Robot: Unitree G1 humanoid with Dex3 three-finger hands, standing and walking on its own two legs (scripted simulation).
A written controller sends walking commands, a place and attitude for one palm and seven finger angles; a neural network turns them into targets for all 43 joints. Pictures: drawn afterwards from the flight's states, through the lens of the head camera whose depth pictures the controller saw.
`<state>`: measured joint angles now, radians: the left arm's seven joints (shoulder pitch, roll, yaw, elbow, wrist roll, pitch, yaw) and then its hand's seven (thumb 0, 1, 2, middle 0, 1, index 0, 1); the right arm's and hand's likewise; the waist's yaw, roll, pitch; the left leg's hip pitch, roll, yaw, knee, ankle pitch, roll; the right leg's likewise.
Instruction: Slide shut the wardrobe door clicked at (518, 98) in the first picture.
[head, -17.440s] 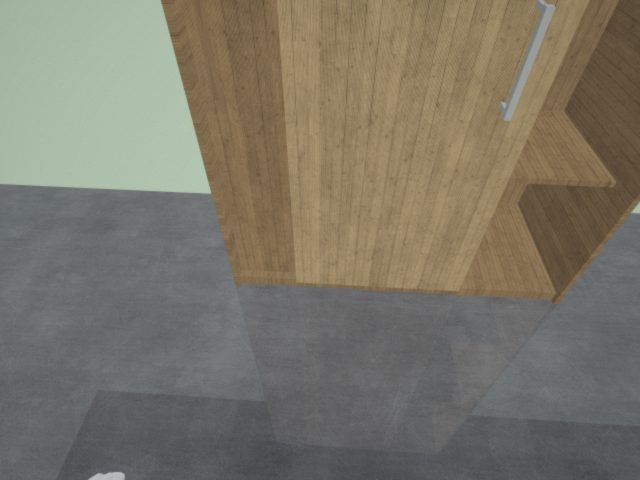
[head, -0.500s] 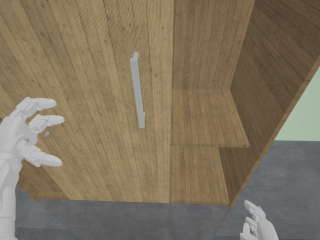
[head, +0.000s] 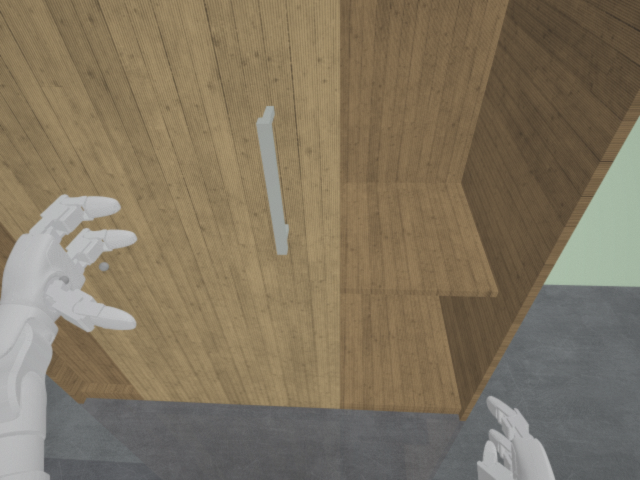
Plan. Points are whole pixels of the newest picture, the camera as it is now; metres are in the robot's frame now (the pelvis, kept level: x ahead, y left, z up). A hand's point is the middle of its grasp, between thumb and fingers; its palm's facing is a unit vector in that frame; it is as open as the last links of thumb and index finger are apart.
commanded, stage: move the hooked fingers beside the handle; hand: left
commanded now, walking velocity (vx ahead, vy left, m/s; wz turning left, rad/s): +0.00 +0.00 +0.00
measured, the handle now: (276, 187) +0.48 +0.12 +0.14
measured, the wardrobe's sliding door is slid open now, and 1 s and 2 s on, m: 0.37 0.37 0.37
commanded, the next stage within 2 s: none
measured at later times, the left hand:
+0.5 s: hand (158, 240) +0.33 +0.24 +0.16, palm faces +0.11 -0.99 -0.03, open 14.0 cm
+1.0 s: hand (195, 223) +0.37 +0.21 +0.16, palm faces +0.10 -1.00 -0.01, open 14.0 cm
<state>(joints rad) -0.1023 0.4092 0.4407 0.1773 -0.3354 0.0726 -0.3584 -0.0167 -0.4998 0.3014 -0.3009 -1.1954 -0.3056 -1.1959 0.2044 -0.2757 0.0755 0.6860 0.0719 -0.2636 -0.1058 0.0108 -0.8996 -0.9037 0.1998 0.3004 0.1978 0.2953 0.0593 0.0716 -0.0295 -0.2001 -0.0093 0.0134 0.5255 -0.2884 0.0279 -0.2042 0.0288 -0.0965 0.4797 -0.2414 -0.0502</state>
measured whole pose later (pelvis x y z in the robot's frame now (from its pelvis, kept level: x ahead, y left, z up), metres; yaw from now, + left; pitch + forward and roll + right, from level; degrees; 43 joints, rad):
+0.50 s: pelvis +0.00 +0.00 +0.00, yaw -1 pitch -1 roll +0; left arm -0.26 0.36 0.36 0.32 -0.28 0.04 -0.27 -0.02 -0.50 0.30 -0.30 -1.20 -0.31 -1.20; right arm 0.23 -0.28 0.06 0.70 0.07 -0.24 -0.10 0.01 -0.90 -0.90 0.20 0.30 0.20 0.30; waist 0.03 0.07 -0.02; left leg -0.22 -0.01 0.03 0.52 -0.28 0.03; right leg -0.24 0.03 -0.08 0.49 -0.24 -0.05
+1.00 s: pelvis +0.01 +0.00 +0.00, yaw -2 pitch +0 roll +0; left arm -0.32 0.30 0.29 0.35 -0.24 0.03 -0.17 -0.02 -0.50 0.30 -0.30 -1.20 -0.31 -1.20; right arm 0.24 -0.27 0.06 0.70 0.06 -0.20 -0.08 0.01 -0.90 -0.90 0.20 0.30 0.20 0.30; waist 0.02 0.06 -0.04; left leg -0.21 -0.01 0.04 0.49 -0.29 0.03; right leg -0.24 0.03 -0.06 0.47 -0.24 -0.04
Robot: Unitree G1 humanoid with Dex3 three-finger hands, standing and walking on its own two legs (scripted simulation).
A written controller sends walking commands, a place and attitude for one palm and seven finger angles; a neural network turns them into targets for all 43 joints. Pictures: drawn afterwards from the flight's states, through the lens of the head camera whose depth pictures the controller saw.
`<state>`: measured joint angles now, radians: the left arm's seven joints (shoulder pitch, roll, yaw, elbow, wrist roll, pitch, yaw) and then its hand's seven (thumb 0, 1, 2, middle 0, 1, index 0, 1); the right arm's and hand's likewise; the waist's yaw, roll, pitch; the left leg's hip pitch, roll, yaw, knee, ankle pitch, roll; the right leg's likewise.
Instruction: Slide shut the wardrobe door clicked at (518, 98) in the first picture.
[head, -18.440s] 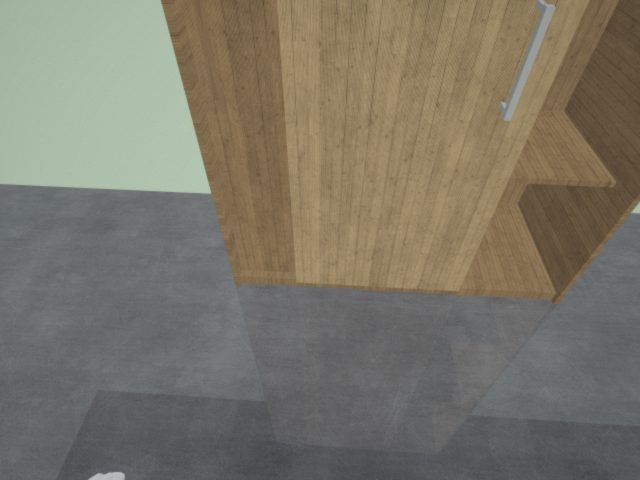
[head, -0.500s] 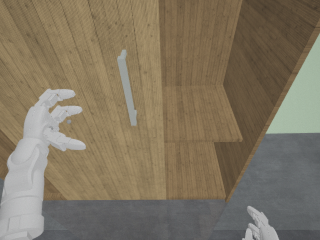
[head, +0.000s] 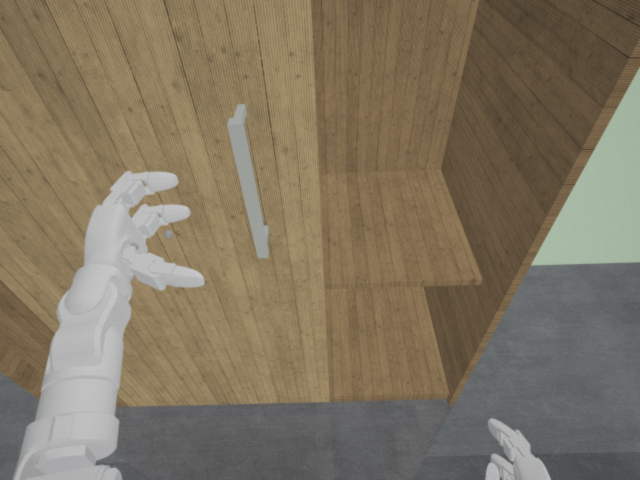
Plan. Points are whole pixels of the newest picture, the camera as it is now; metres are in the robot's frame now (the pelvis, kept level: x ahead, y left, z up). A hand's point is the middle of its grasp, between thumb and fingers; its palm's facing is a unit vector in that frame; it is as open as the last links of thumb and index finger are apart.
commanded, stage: move the hooked fingers beside the handle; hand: left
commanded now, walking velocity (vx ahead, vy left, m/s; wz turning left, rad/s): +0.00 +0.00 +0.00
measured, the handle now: (253, 189) +0.46 +0.13 +0.14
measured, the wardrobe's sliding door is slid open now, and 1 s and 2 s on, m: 0.37 0.37 0.37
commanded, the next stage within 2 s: feel for the door with the fingertips in 1.34 s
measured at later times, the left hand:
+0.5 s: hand (203, 213) +0.40 +0.18 +0.15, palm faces +0.11 -0.99 +0.00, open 14.0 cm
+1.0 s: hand (203, 215) +0.41 +0.19 +0.14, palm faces +0.12 -0.99 +0.01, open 14.0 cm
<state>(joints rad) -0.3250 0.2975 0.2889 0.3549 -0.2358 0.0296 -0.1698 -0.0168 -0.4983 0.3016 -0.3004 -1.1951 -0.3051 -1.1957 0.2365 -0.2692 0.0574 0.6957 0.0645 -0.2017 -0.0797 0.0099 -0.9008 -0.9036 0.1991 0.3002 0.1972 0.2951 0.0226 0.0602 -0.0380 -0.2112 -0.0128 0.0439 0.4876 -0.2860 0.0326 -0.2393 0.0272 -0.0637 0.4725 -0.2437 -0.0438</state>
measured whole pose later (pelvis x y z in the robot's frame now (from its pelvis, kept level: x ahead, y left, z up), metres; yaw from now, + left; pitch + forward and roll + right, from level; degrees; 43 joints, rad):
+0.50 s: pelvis +0.00 +0.00 +0.00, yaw +0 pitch +2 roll +0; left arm -0.52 0.28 0.26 0.60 -0.19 -0.04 -0.10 -0.02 -0.50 0.30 -0.30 -1.20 -0.30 -1.20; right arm 0.28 -0.27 0.05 0.72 0.06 -0.16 -0.07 0.01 -0.90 -0.90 0.20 0.30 0.20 0.30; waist -0.01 0.05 -0.03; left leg -0.25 -0.01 0.05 0.49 -0.28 0.03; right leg -0.27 0.03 -0.06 0.47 -0.23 -0.05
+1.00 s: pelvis +0.00 +0.00 +0.00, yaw -1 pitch +3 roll -1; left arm -0.51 0.28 0.27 0.63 -0.19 -0.07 -0.10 -0.02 -0.50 0.30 -0.30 -1.20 -0.30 -1.20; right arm 0.28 -0.27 0.04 0.70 0.06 -0.14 -0.06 0.01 -0.90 -0.90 0.20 0.30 0.20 0.29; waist -0.02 0.05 -0.04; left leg -0.25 -0.01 0.06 0.50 -0.29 0.04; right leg -0.28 0.03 -0.05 0.47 -0.23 -0.04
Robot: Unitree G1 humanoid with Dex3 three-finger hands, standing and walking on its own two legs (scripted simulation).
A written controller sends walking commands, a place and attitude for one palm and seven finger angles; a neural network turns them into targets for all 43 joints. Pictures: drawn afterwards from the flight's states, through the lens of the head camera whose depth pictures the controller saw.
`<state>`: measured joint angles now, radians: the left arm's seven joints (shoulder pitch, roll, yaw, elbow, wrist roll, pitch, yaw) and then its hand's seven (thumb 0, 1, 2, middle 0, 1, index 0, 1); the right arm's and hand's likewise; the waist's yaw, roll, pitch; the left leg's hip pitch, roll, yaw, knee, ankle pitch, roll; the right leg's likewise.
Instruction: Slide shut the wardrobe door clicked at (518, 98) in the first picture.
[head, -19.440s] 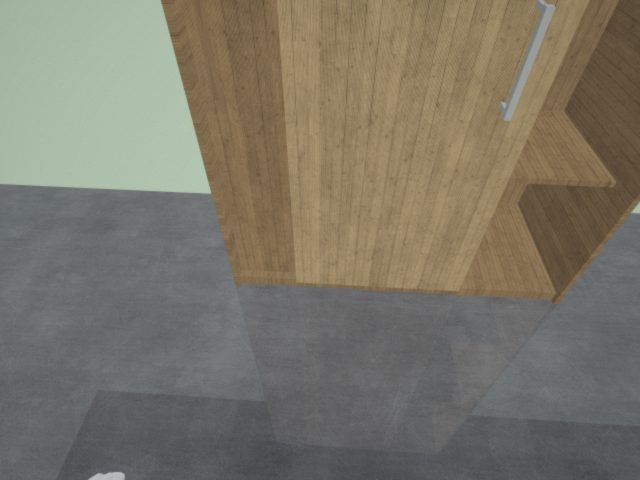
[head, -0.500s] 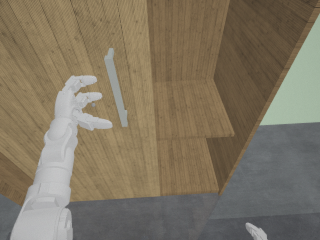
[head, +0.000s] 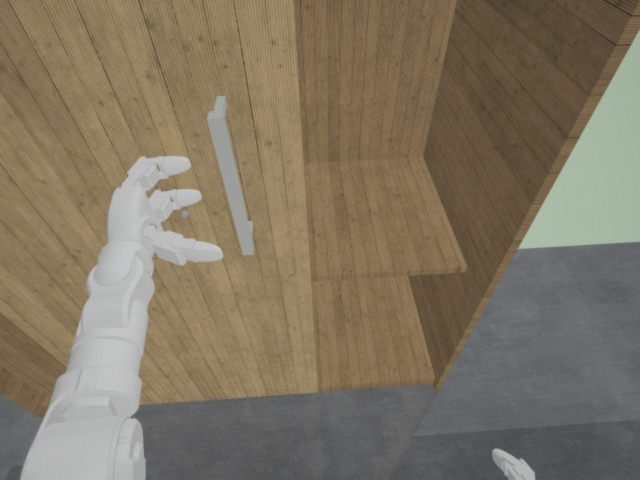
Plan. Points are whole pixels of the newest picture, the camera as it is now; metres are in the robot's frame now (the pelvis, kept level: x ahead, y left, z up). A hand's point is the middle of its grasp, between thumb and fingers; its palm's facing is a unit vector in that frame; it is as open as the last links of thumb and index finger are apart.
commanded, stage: move the hooked fingers beside the handle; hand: left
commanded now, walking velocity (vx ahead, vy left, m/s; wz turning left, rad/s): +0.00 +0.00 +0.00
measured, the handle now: (236, 185) +0.46 +0.14 +0.14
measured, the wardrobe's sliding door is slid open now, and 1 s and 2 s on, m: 0.37 0.37 0.37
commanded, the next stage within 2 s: feel for the door with the fingertips in 0.34 s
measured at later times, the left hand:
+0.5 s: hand (184, 216) +0.39 +0.19 +0.14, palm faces +0.12 -0.99 +0.01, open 14.0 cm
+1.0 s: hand (217, 210) +0.40 +0.15 +0.15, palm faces +0.13 -0.99 +0.01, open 14.0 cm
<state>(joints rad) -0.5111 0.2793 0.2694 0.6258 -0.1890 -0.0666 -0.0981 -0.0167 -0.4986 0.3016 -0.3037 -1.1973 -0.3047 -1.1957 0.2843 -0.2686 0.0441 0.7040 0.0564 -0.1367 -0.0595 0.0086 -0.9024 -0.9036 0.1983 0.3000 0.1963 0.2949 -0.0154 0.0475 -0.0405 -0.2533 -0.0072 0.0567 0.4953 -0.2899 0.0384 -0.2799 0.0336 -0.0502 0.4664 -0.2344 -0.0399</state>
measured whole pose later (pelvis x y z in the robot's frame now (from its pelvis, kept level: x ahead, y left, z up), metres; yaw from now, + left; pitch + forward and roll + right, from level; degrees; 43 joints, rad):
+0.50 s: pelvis +0.00 +0.01 +0.00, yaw +0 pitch +2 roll -1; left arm -0.48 0.24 0.22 0.54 -0.19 -0.05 -0.07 -0.02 -0.50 0.30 -0.30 -1.20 -0.30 -1.20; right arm 0.27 -0.26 0.05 0.71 0.05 -0.14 -0.06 0.01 -0.90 -0.90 0.20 0.30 0.20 0.29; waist 0.00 0.05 -0.04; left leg -0.24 -0.02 0.05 0.49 -0.29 0.05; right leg -0.26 0.02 -0.05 0.46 -0.24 -0.03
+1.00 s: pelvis -0.01 +0.00 +0.00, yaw +0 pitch +1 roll +0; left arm -0.53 0.19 0.19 0.58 -0.16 -0.05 0.03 -0.02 -0.50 0.30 -0.30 -1.20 -0.31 -1.20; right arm 0.25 -0.24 0.05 0.71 0.05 -0.12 -0.05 0.01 -0.90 -0.90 0.20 0.30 0.20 0.29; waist -0.01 0.05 -0.04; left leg -0.22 -0.01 0.06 0.48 -0.28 0.03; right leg -0.25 0.04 -0.05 0.46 -0.22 -0.05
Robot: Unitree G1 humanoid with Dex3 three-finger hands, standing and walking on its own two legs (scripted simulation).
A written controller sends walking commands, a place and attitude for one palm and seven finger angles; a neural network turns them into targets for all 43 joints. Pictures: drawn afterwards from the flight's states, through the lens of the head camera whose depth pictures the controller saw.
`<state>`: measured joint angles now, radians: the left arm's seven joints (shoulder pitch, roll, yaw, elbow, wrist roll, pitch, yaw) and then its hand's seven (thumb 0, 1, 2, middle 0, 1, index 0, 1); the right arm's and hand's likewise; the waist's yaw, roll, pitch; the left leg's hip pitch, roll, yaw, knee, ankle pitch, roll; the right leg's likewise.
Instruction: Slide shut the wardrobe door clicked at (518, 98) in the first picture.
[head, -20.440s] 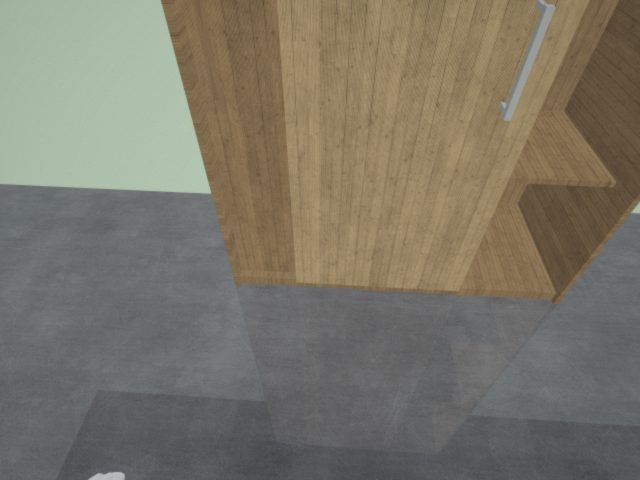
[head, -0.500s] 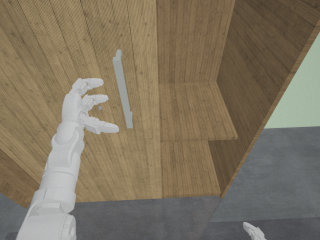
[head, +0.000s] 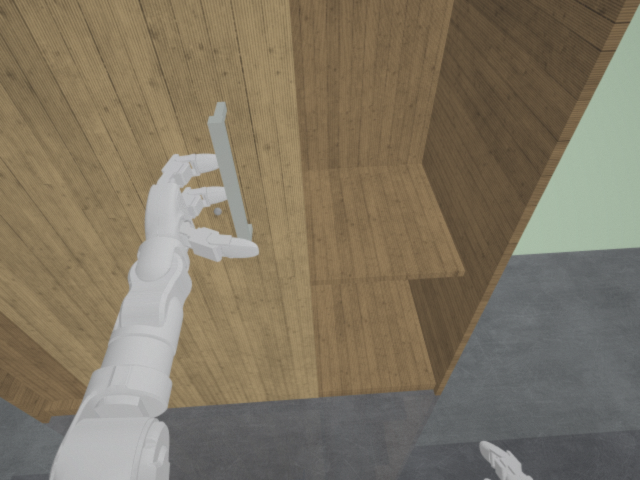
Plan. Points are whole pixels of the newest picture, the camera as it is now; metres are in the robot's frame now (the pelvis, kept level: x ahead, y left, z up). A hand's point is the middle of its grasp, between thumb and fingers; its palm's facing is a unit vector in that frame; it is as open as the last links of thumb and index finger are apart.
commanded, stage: feel for the door with the fingertips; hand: left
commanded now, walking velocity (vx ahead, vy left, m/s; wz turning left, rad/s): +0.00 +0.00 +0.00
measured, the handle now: (235, 187) +0.46 +0.14 +0.14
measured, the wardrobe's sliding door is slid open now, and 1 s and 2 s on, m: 0.37 0.37 0.37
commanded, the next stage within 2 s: slide the fingers in behind the handle in 0.42 s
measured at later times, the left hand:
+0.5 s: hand (209, 202) +0.42 +0.17 +0.15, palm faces +0.13 -0.99 +0.01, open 13.9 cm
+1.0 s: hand (222, 209) +0.42 +0.15 +0.14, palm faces +0.09 -1.00 +0.01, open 13.9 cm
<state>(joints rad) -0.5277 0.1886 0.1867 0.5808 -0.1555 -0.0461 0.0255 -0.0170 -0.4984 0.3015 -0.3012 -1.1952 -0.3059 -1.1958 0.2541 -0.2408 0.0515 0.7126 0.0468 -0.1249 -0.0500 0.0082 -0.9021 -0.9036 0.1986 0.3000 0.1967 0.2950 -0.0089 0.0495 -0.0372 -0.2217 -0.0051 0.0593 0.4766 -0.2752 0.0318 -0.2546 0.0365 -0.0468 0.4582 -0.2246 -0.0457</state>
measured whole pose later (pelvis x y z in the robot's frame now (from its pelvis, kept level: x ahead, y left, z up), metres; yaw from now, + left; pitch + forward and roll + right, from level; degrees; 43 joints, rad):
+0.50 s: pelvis -0.01 +0.00 +0.00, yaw +0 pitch +2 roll +0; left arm -0.64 0.25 0.23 0.75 -0.16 -0.11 -0.03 -0.02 -0.50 0.30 -0.33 -1.23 -0.32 -1.20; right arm 0.29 -0.26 0.04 0.72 0.05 -0.13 -0.05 0.01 -0.90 -0.90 0.20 0.30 0.20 0.29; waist -0.02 0.05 -0.04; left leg -0.27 0.00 0.05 0.49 -0.27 0.03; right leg -0.29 0.04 -0.05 0.46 -0.22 -0.05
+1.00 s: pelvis -0.01 +0.01 +0.00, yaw +1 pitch +3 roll -1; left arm -0.66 0.19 0.16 0.78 -0.16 -0.13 0.01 -0.02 -0.50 0.30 -0.32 -1.23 -0.32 -1.21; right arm 0.31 -0.25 0.04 0.73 0.05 -0.15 -0.03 0.01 -0.90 -0.90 0.20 0.30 0.20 0.29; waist -0.02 0.04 -0.04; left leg -0.29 -0.02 0.05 0.51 -0.28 0.05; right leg -0.32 0.02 -0.05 0.49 -0.22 -0.03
